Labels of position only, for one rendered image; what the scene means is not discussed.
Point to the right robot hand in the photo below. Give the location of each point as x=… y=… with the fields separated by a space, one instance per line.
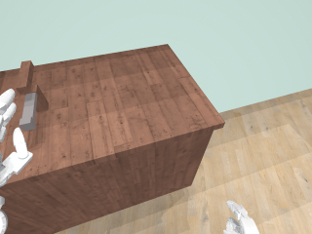
x=246 y=225

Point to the tap lever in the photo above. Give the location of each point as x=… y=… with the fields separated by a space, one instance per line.
x=27 y=121

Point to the counter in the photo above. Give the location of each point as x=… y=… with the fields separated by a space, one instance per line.
x=112 y=131

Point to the left robot hand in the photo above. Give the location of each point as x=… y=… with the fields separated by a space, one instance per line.
x=17 y=160

